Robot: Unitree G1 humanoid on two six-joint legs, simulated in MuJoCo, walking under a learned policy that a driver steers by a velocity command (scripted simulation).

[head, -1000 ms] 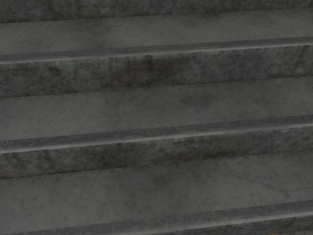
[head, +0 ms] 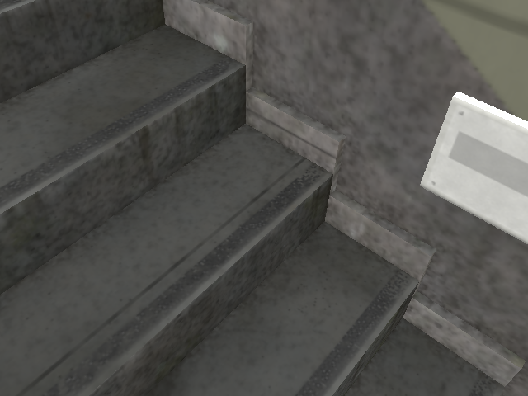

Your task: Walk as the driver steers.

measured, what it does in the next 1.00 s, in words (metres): climbs, turning left: left foot 0.17 m higher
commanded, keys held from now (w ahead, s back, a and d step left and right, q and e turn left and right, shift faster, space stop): w+e+shift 0.02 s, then q+shift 0.98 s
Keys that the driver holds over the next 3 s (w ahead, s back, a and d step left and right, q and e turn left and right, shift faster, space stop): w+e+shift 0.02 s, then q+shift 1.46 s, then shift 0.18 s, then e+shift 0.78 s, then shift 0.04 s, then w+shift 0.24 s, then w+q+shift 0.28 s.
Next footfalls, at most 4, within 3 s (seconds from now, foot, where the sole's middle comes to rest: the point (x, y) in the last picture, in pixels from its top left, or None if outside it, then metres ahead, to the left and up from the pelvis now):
0.26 left None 0.35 0.15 -0.53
1.28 right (288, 341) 0.56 -0.05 -0.53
1.80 left None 0.36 0.42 -0.36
2.36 right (112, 304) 0.55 0.30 -0.36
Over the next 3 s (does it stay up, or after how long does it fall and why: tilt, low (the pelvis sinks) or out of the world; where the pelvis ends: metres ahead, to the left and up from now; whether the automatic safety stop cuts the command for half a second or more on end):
stays up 0.58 0.54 0.46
